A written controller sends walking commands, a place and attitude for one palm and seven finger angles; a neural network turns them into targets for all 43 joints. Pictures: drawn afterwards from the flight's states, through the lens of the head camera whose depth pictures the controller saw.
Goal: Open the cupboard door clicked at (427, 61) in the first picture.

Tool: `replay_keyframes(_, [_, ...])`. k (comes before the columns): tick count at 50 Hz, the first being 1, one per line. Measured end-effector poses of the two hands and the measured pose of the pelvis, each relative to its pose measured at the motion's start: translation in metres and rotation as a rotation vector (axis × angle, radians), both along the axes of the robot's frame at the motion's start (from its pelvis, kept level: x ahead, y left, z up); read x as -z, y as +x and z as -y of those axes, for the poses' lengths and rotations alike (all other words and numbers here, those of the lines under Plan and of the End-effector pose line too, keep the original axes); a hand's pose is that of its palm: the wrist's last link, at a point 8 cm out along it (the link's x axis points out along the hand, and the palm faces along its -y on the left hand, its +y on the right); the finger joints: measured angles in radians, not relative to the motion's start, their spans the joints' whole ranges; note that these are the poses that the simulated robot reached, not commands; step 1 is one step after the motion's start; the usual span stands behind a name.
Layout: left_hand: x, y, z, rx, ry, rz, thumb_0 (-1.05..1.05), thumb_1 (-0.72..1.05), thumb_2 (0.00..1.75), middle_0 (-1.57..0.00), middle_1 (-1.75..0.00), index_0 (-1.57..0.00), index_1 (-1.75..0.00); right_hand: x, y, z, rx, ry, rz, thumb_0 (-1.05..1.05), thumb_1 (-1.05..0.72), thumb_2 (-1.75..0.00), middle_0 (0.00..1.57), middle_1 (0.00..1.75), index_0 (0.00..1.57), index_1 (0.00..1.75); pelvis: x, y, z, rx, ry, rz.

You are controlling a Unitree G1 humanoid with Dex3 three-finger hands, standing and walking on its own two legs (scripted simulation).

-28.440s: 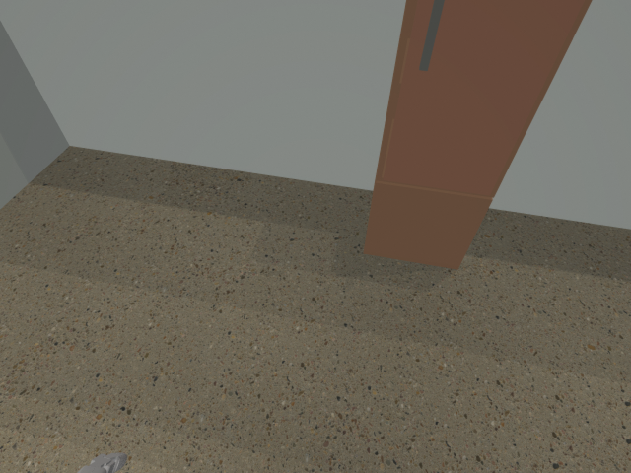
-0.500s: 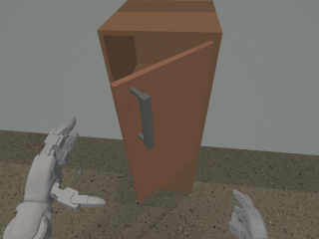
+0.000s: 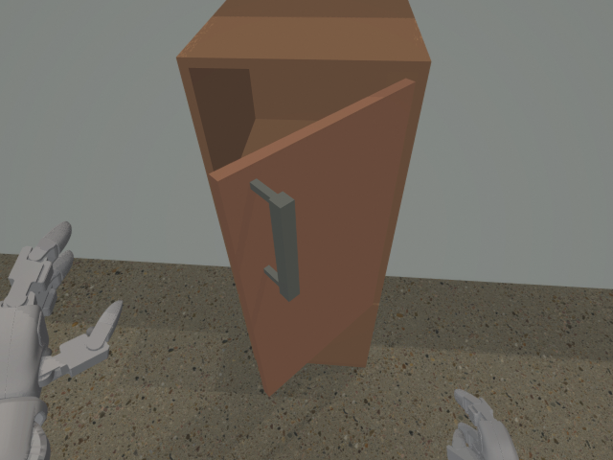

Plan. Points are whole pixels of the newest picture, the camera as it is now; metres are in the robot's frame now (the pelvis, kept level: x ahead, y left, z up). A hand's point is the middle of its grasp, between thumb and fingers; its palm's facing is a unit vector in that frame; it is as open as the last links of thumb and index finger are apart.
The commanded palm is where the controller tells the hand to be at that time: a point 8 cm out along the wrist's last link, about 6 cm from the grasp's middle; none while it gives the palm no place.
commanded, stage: draw the hand back to the body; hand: left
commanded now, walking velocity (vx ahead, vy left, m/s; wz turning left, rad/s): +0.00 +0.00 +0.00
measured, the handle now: (275, 243) +0.34 +0.08 +0.13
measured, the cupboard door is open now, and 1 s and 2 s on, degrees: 47 47 47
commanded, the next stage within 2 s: step back with the hand held close in 0.46 s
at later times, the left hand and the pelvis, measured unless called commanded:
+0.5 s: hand (85, 326) +0.20 +0.25 +0.15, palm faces +0.45 -0.81 -0.39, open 7.4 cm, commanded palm +0.14 +0.29 +0.16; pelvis +0.00 -0.01 +0.00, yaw +0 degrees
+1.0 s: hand (72, 352) +0.17 +0.25 +0.15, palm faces +0.30 -0.81 -0.51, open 7.4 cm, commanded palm +0.11 +0.30 +0.17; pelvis -0.04 +0.01 -0.01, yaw -3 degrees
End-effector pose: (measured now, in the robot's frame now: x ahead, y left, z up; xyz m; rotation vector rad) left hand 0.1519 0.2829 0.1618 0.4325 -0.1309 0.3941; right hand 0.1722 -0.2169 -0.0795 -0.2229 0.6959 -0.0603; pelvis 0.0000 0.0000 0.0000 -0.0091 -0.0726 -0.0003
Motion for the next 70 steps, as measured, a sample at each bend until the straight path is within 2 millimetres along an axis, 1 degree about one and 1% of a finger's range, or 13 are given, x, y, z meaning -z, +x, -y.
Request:
replay_keyframes(6, [-0.002,0.001,-0.015,-0.057,0.012,0.003,0.0,0.67,0.8,-0.2,-0.3,-0.2,-0.3,-0.002,0.007,0.003,0.001,-0.008,0.001,0.02,-0.91,-0.9,0.2,0.3,0.21,0.3,0.0,0.003,0.001,-0.001,-0.001,-0.003])
replay_keyframes(8, [-0.002,0.0,-0.017,-0.072,0.009,0.004,0.01,0.73,0.83,-0.2,-0.3,-0.2,-0.3,-0.002,0.009,0.003,-0.001,-0.008,0.002,0.02,-0.91,-0.9,0.2,0.3,0.21,0.3,0.0,0.003,0.001,-0.002,0.0,-0.005])
replay_keyframes(15, [0.0,0.002,-0.011,-0.064,-0.008,-0.001,0.01,0.85,0.88,-0.2,-0.3,-0.2,-0.3,-0.002,0.011,0.004,-0.01,-0.006,0.002,0.02,-0.91,-0.9,0.2,0.3,0.21,0.3,-0.001,0.004,0.003,-0.005,0.0,-0.007])
replay_keyframes(29, [-0.002,0.001,-0.003,-0.061,0.004,-0.006,0.01,0.89,0.9,-0.2,-0.3,-0.21,-0.3,0.002,0.006,0.01,-0.001,0.008,-0.012,0.02,-0.91,-0.9,0.2,0.3,0.21,0.3,-0.001,0.002,0.01,-0.005,0.001,-0.005])
replay_keyframes(35, [-0.013,0.0,-0.001,-0.023,0.075,-0.002,0.01,0.89,0.9,-0.21,-0.3,-0.21,-0.3,0.001,0.002,0.018,0.035,0.008,-0.018,0.02,-0.91,-0.9,0.2,0.3,0.21,0.3,0.0,-0.002,0.011,0.01,-0.008,-0.043])
replay_keyframes(40, [-0.007,0.002,0.0,0.029,0.104,-0.062,0.01,0.89,0.9,-0.2,-0.3,-0.21,-0.3,0.0,-0.009,0.027,0.096,-0.007,-0.03,0.02,-0.91,-0.9,0.2,0.3,0.21,0.3,0.001,-0.01,0.005,0.028,-0.006,-0.068])
replay_keyframes(45, [-0.002,-0.002,-0.002,0.072,0.116,-0.088,0.01,0.89,0.9,-0.21,-0.3,-0.21,-0.3,-0.003,-0.029,0.031,0.148,-0.029,-0.044,0.02,-0.91,-0.9,0.2,0.3,0.21,0.3,0.003,-0.025,-0.001,0.041,-0.005,-0.073])
replay_keyframes(50, [-0.007,-0.019,-0.008,0.098,0.138,-0.044,0.01,0.89,0.9,-0.21,-0.3,-0.21,-0.3,-0.006,-0.055,0.028,0.169,-0.047,-0.045,0.02,-0.91,-0.9,0.2,0.3,0.21,0.3,0.006,-0.044,-0.008,0.045,-0.007,-0.068])
replay_keyframes(55, [-0.01,-0.045,-0.019,0.092,0.159,0.011,0.01,0.89,0.9,-0.21,-0.3,-0.21,-0.3,-0.004,-0.083,0.017,0.158,-0.054,-0.039,0.02,-0.91,-0.9,0.2,0.3,0.21,0.3,0.01,-0.067,-0.015,0.035,-0.014,-0.062])
replay_keyframes(61, [-0.009,-0.082,-0.033,0.031,0.187,0.053,0.01,0.89,0.9,-0.21,-0.3,-0.21,-0.3,0.008,-0.114,0.001,0.114,-0.046,-0.043,0.02,-0.91,-0.9,0.2,0.3,0.21,0.3,0.018,-0.094,-0.021,-0.003,-0.025,-0.051])
replay_keyframes(66, [-0.006,-0.115,-0.039,-0.015,0.17,0.084,0.01,0.89,0.9,-0.21,-0.3,-0.21,-0.3,0.02,-0.134,-0.01,0.072,-0.037,-0.069,0.02,-0.91,-0.9,0.2,0.3,0.21,0.3,0.022,-0.113,-0.024,-0.021,-0.022,-0.046])
replay_keyframes(70, [0.001,-0.129,-0.045,-0.006,0.125,0.125,0.01,0.89,0.9,-0.21,-0.3,-0.21,-0.3,0.023,-0.151,-0.017,0.068,-0.065,-0.085,0.02,-0.91,-0.9,0.2,0.3,0.21,0.3,0.026,-0.126,-0.034,-0.014,-0.022,-0.036])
